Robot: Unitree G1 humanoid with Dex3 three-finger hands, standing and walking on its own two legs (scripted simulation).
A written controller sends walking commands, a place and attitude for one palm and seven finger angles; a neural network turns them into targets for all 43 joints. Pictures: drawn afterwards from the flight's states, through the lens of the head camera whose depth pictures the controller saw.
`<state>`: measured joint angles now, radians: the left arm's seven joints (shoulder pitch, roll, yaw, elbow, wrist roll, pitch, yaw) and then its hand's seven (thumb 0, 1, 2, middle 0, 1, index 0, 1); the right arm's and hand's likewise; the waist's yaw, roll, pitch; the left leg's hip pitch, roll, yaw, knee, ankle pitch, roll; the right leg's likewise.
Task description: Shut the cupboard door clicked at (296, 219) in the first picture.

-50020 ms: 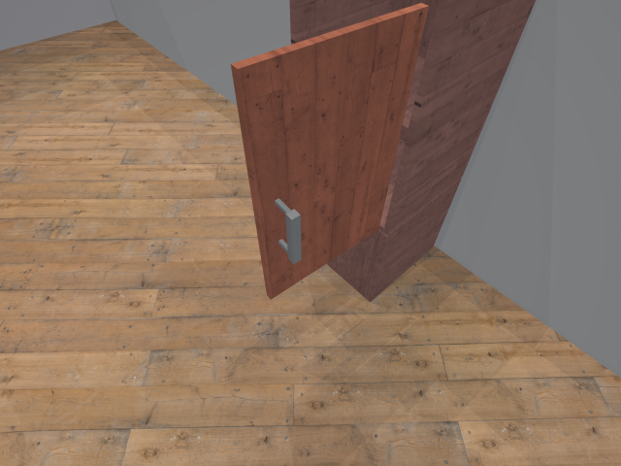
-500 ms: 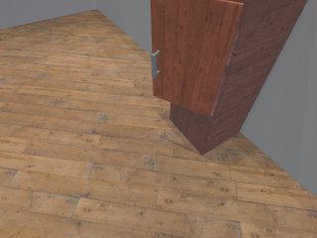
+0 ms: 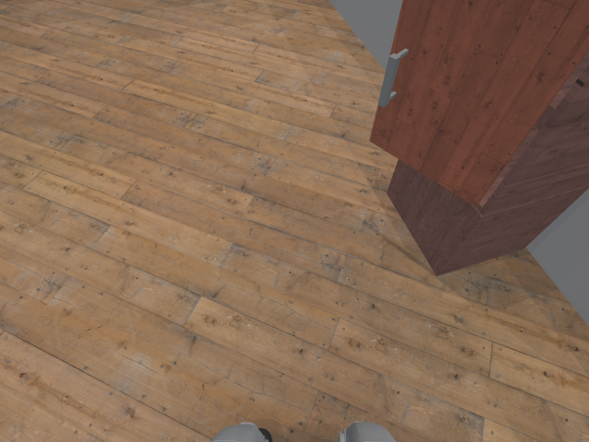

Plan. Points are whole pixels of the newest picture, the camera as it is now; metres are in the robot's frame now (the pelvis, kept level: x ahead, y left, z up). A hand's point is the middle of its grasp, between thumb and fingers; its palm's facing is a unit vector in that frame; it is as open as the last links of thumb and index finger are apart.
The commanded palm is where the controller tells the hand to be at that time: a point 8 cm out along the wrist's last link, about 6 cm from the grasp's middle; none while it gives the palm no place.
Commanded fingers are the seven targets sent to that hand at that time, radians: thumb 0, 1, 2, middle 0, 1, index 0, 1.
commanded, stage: walk to a spot facing it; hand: left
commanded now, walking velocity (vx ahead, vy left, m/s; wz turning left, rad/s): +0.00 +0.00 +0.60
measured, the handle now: (393, 78) +0.94 -0.22 -0.08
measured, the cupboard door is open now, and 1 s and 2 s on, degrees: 28 28 28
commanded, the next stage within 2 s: turn to face it in 1.12 s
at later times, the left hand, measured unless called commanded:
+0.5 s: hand out of the picture -0.03 +0.20 -0.17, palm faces +0.41 -0.88 -0.23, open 7.4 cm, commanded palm none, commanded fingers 0.00 0.90 0.90 -0.20 -0.30 -0.20 -0.30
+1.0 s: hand out of the picture +0.09 +0.20 -0.14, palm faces +0.62 -0.75 -0.24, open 7.4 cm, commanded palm none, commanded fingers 0.00 0.90 0.90 -0.20 -0.30 -0.20 -0.30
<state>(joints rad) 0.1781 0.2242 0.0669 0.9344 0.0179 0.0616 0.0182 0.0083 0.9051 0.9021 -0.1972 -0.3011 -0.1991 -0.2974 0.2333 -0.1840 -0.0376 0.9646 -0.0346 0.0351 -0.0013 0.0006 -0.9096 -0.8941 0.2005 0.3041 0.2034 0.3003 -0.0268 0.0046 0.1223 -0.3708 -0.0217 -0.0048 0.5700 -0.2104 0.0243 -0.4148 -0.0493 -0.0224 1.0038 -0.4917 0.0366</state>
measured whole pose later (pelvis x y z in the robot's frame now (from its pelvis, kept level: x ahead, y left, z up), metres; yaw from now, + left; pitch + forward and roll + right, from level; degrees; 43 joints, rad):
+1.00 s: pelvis +0.17 +0.02 +0.01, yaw +39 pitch +0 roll +1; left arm 0.27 0.15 0.05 0.93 0.03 -0.04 0.00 0.00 0.90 0.90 -0.20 -0.30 -0.20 -0.30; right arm 0.23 -0.23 -0.07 0.99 -0.03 0.03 0.03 0.01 -0.91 -0.89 0.20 0.30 0.20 0.30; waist -0.03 0.03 0.07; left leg -0.52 0.05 0.03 1.18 -0.33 -0.01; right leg -0.24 -0.10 -0.22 0.49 -0.26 -0.02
